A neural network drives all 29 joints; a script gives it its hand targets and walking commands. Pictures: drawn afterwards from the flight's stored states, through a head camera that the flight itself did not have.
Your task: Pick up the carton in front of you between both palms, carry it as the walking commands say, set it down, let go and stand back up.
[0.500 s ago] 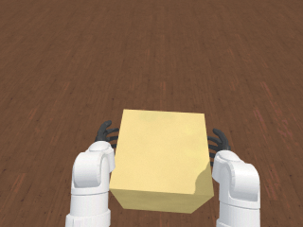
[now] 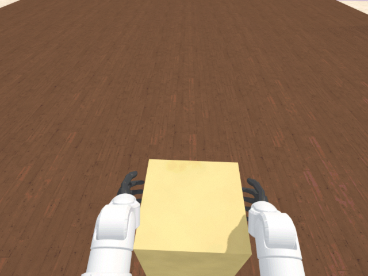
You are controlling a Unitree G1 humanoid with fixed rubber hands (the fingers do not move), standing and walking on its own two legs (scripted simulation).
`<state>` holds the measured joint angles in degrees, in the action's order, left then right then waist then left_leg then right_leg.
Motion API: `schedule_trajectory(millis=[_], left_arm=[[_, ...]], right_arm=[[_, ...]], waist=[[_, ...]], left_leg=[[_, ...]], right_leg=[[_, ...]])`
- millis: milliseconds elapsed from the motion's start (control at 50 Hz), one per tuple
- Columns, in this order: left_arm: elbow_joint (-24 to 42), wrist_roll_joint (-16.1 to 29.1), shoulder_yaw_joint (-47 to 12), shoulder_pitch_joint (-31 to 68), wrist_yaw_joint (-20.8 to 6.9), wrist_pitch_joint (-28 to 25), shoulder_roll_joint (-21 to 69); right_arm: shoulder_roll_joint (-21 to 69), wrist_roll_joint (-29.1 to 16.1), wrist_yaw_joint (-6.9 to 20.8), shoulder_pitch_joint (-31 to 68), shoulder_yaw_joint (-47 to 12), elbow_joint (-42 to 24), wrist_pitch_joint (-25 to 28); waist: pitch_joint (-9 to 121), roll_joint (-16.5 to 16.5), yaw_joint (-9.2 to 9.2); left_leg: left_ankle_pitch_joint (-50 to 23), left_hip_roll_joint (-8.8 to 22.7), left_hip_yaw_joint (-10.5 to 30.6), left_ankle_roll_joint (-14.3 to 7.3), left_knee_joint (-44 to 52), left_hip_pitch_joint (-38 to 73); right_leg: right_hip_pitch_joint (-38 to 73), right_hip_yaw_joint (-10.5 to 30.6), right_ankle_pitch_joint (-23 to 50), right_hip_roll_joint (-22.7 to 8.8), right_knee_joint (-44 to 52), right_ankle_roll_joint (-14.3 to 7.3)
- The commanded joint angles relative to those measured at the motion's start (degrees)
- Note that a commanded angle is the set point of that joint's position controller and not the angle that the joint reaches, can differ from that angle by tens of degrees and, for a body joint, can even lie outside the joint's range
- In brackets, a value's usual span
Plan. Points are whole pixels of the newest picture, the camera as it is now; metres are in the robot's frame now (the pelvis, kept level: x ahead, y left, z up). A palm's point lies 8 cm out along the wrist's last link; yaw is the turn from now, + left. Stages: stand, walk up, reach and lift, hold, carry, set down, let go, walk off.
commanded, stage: carry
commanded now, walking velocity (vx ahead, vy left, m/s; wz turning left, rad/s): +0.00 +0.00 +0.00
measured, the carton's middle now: (190, 223) +0.30 +0.00 -0.05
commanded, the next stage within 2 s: hold in 1.54 s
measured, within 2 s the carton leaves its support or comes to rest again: neither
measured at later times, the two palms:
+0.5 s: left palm (121, 216) +0.26 +0.15 +0.04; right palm (262, 225) +0.26 -0.14 +0.03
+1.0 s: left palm (114, 232) +0.23 +0.15 +0.04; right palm (265, 241) +0.22 -0.14 +0.04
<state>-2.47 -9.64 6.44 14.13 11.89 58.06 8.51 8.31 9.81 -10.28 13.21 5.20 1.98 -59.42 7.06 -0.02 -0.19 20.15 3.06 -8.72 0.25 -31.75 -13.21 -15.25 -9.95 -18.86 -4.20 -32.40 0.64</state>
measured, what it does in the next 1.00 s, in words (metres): shifts its weight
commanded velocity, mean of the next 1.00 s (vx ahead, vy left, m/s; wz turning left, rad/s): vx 0.00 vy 0.00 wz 0.00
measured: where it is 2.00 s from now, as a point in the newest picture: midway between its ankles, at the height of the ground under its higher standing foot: outside the picture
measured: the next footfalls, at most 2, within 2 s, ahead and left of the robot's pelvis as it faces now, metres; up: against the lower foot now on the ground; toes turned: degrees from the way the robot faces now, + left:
none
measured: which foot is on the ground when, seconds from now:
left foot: down 0.00-1.00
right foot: down 0.00-1.00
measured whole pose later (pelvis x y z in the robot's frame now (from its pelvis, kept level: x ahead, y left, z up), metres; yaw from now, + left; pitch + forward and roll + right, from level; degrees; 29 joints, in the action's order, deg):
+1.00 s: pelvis -0.06 +0.01 +0.00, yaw +0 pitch +2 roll +0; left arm -11.0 -14.1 9.3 12.2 2.5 41.9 8.1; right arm 8.0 13.7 -2.8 11.5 8.3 10.8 -43.1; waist 6.4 0.0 0.0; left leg 15.9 2.8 -9.4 -1.3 -29.7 -15.5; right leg -17.1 -9.7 -13.6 -4.5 -29.3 0.0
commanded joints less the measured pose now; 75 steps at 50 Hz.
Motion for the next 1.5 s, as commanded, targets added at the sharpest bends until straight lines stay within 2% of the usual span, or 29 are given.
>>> schedule_trajectory(millis=[0, 100, 180, 260, 360, 420, 500, 580, 740, 1480], left_arm=[[2.5, 22.3, -36.9, 25.1, -25.2, -4.7, 62.0], [0.1, 18.2, -35.0, 21.1, -25.3, -10.7, 59.5], [-1.1, 13.9, -32.2, 20.3, -24.6, -15.6, 55.7], [-5.3, 9.5, -27.2, 21.8, -23.9, -20.1, 52.0], [-9.2, 8.2, -25.6, 25.1, -24.0, -23.6, 52.8], [-9.2, 8.9, -26.6, 25.3, -24.2, -23.4, 54.3], [-6.6, 10.6, -29.0, 23.5, -24.2, -20.5, 54.9], [-7.4, 9.7, -27.3, 21.3, -24.0, -18.4, 53.1], [-5.8, 10.6, -28.2, 24.5, -24.3, -18.6, 54.0], [-4.5, 11.0, -29.2, 23.0, -24.2, -18.3, 53.4]], right_arm=[[60.9, -22.7, 22.8, 29.3, -36.5, -6.5, 6.4], [59.0, -19.3, 23.2, 25.4, -35.1, -3.6, 12.3], [55.6, -14.9, 22.6, 24.1, -32.1, -1.5, 17.3], [51.7, -10.7, 22.0, 25.3, -27.3, 2.7, 21.9], [52.5, -9.4, 22.0, 28.8, -25.6, 5.9, 25.4], [53.9, -10.0, 22.1, 29.2, -26.6, 5.9, 25.2], [54.5, -11.6, 22.1, 27.7, -29.0, 3.5, 22.3], [52.7, -10.7, 22.0, 25.3, -27.1, 4.5, 20.1], [53.7, -11.5, 22.3, 28.1, -27.7, 3.4, 20.3], [53.1, -12.2, 22.3, 26.8, -28.6, 2.2, 20.0]], waist=[[18.7, -0.1, 0.32], [18.9, 0.1, 0.25], [18.2, 0.7, 0.27], [16.9, 0.5, 0.23], [14.6, 0.1, 0.15], [14.3, -0.1, 0.13], [14.4, 0.0, 0.11], [13.4, 0.2, 0.1], [11.7, 0.1, 0.15], [13.3, 0.3, 0.29]], left_leg=[[-44.0, 6.1, 4.0, -0.3, -0.9, 8.0], [-42.4, 6.2, 4.1, -0.1, -0.7, 7.7], [-40.4, 6.5, 4.2, -0.2, -0.2, 7.0], [-33.1, 6.5, 4.3, -0.7, 0.8, 5.4], [-25.6, 6.4, 4.8, -0.9, 3.2, 4.4], [-22.9, 6.4, 5.0, -1.0, 4.2, 4.3], [-21.8, 6.5, 5.2, -1.1, 4.7, 4.1], [-20.5, 6.5, 5.2, -1.2, 5.3, 3.2], [-15.2, 6.4, 5.6, -1.5, 7.0, 1.4], [-14.4, 6.5, 6.1, -2.1, 7.3, 0.1]], right_leg=[[8.8, 4.0, 39.4, -4.9, -0.9, -0.2], [8.8, 4.3, 38.6, -5.3, -1.0, -0.4], [8.5, 4.6, 36.2, -5.5, -0.6, -0.6], [7.9, 5.1, 30.9, -5.8, 0.5, -1.2], [6.7, 5.6, 24.7, -5.9, 3.1, -1.3], [6.3, 5.8, 22.2, -6.0, 4.2, -1.3], [6.1, 5.7, 20.9, -6.0, 4.8, -1.3], [5.3, 5.6, 19.5, -5.9, 5.3, -1.4], [3.9, 6.1, 14.7, -5.8, 6.8, -1.2], [3.7, 6.4, 14.0, -5.7, 6.5, -0.9]])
